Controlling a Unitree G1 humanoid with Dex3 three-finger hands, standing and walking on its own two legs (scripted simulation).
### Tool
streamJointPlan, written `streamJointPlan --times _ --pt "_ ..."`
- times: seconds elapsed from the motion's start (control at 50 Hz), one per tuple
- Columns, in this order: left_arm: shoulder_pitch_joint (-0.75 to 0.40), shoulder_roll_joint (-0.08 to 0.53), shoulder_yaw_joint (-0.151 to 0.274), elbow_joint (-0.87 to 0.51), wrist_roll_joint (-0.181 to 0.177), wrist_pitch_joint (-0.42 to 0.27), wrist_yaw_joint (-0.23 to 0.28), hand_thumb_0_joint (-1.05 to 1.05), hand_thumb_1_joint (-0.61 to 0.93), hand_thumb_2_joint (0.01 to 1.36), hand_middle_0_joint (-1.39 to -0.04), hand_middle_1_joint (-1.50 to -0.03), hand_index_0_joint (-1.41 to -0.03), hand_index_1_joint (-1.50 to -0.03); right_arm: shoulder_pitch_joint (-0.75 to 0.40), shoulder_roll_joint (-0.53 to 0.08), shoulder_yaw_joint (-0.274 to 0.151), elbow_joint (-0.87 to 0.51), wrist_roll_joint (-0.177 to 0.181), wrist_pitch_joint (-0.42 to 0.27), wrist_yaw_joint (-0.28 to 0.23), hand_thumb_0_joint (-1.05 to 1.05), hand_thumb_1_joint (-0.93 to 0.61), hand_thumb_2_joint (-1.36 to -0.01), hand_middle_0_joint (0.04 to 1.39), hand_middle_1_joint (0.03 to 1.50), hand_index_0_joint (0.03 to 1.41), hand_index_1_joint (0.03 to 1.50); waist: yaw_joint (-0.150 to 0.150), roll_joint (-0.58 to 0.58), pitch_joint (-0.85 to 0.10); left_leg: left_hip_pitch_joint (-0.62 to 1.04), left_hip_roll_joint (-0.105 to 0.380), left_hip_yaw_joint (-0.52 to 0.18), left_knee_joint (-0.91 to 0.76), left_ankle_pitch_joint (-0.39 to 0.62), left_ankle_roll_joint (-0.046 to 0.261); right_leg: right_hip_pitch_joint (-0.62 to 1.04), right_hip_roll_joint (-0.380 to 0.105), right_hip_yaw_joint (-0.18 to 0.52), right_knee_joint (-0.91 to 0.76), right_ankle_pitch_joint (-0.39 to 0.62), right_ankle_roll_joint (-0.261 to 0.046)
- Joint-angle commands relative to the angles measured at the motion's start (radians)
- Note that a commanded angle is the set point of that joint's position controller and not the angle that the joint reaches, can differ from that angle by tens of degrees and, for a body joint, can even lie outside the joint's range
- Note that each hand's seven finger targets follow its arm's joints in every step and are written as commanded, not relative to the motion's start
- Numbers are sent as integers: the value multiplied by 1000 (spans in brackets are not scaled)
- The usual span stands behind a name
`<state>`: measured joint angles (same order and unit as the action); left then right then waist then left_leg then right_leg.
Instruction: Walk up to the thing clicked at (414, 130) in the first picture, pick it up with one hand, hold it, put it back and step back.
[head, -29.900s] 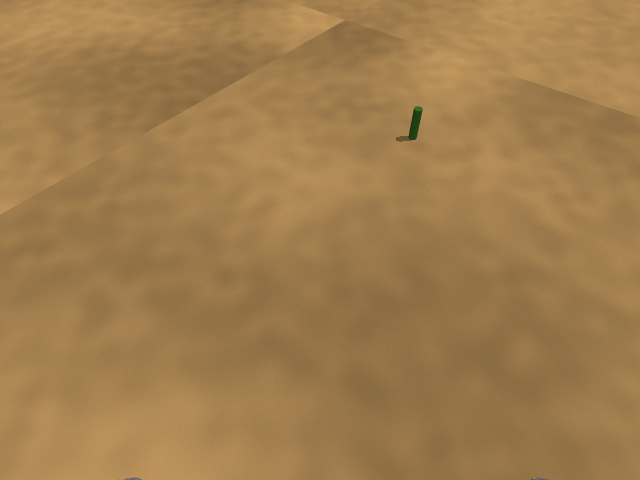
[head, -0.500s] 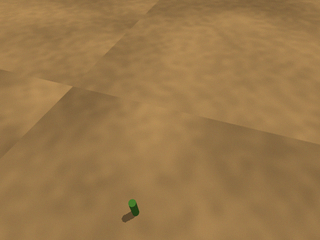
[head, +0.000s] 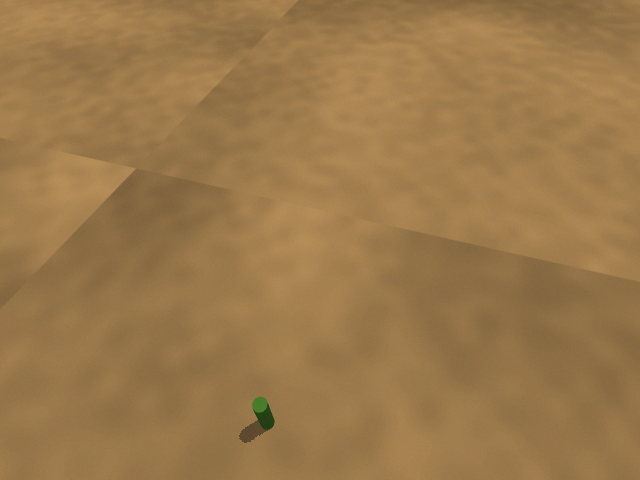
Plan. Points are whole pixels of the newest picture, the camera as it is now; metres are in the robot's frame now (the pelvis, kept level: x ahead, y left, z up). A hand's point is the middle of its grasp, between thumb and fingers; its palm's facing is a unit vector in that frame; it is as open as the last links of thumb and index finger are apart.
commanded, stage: stand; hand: left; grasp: from the side
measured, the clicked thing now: (263, 414) +0.39 +0.20 -0.70
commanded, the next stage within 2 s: step back in 1.00 s
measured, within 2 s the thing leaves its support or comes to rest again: neither
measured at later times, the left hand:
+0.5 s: hand out of the picture +0.09 +0.25 -0.15, palm faces -0.01 -0.94 -0.34, open 7.3 cm
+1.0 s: hand out of the picture +0.10 +0.25 -0.15, palm faces -0.02 -0.94 -0.33, open 7.3 cm
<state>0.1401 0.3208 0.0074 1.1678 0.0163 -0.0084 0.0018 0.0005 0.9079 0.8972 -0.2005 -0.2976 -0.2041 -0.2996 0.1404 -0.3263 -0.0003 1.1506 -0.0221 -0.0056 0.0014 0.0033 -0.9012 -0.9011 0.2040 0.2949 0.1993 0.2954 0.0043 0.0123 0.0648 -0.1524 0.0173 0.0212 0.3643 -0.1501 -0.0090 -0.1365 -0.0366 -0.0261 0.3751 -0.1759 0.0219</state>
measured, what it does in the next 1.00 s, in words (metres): stands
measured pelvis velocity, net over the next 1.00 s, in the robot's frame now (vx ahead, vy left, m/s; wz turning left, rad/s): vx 0.03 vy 0.00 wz -0.01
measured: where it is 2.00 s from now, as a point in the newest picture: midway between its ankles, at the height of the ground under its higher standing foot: outside the picture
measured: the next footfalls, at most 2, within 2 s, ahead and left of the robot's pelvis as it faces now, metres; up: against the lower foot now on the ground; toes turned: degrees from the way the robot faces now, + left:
right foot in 1.74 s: -0.11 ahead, -0.12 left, +0.00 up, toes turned -3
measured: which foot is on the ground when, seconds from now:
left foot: down 0.00-1.00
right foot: down 0.00-1.00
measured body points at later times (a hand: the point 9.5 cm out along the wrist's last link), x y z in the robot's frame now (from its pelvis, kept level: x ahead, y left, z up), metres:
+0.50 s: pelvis +0.02 +0.00 +0.00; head +0.02 +0.00 +0.45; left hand +0.10 +0.30 -0.13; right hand +0.09 -0.29 -0.14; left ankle +0.03 +0.12 -0.75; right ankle +0.02 -0.13 -0.75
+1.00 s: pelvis +0.03 +0.00 +0.00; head +0.03 +0.00 +0.45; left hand +0.10 +0.30 -0.13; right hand +0.10 -0.30 -0.13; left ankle +0.03 +0.12 -0.75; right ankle +0.02 -0.13 -0.75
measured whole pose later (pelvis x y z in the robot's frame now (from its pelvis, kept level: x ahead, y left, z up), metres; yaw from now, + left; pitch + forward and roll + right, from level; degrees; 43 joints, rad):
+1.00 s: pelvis +0.03 +0.00 +0.00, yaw +0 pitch -3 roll +0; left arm 0.11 0.33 0.01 1.15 0.01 -0.01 0.00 0.00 0.91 0.90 -0.20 -0.30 -0.20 -0.30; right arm 0.10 -0.34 0.00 1.16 -0.02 -0.01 0.00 0.00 -0.90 -0.90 0.20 0.29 0.20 0.30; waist 0.00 0.01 0.06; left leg -0.10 0.02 0.03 0.31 -0.16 -0.01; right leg -0.09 -0.03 -0.02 0.32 -0.18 0.02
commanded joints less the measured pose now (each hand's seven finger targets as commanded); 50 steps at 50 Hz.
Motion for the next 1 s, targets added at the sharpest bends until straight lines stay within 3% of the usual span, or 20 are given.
streamJointPlan --times 0.0,0.04,0.16,0.42,0.56,0.68,0.86,0.96,0.98 --pt "-38 206 32 -48 2 -18 15 0 900 900 -200 -300 -200 -301 -43 -197 -36 -48 4 -18 -16 0 -900 -900 200 300 200 300 2 -4 -45 1 99 -113 -100 -54 23 -14 -87 96 -90 -6 -31" --pt "-40 206 34 -48 4 -21 16 0 900 900 -200 -300 -200 -301 -46 -199 -37 -49 4 -20 -16 0 -900 -900 200 300 200 300 1 -18 -73 29 104 -106 -84 4 26 0 -96 100 -93 42 -31" --pt "-68 212 37 -56 -1 -21 16 0 900 900 -200 -300 -200 -301 -46 -198 -36 -42 4 -20 -17 0 -900 -900 200 300 200 300 -5 -20 -53 19 104 -101 -97 18 20 0 -96 101 -101 36 -28" --pt "-70 213 39 -61 -1 -23 15 0 900 900 -200 -300 -200 -301 -70 -210 -41 -45 6 -24 -17 0 -900 -900 200 300 200 300 -4 -15 -93 63 115 -89 -87 107 25 44 -103 95 -102 141 -28" --pt "-83 216 41 -64 0 -20 15 0 900 900 -200 -300 -200 -300 -79 -211 -41 -48 5 -23 -17 0 -900 -900 200 300 200 300 -4 -15 -81 64 117 -92 -99 104 20 35 -100 88 -102 117 -27" --pt "-75 215 39 -64 -1 -20 11 0 900 900 -200 -300 -200 -300 -76 -215 -42 -45 5 -21 -15 0 -900 -900 200 300 200 300 -8 -14 -55 46 111 -93 -111 15 17 12 -96 95 -124 41 -28" --pt "-72 219 39 -76 -3 -24 13 0 900 900 -200 -300 -200 -300 -78 -220 -43 -50 8 -24 -16 0 -900 -900 200 300 200 300 -8 -8 -112 80 121 -86 -80 152 28 59 -108 95 -104 184 -33" --pt "-73 222 37 -74 -5 -20 12 0 900 900 -200 -300 -200 -300 -74 -214 -39 -45 7 -22 -15 0 -900 -900 200 300 200 300 -8 -14 -71 60 115 -89 -106 96 15 33 -99 89 -113 109 -30" --pt "-66 294 80 -98 -26 -9 16 0 900 900 -200 -300 -200 -300 -111 -275 -64 -68 13 -1 -9 0 -900 -900 200 300 200 300 -3 -27 37 -6 99 -99 -2 217 44 -65 -84 103 -31 249 -42"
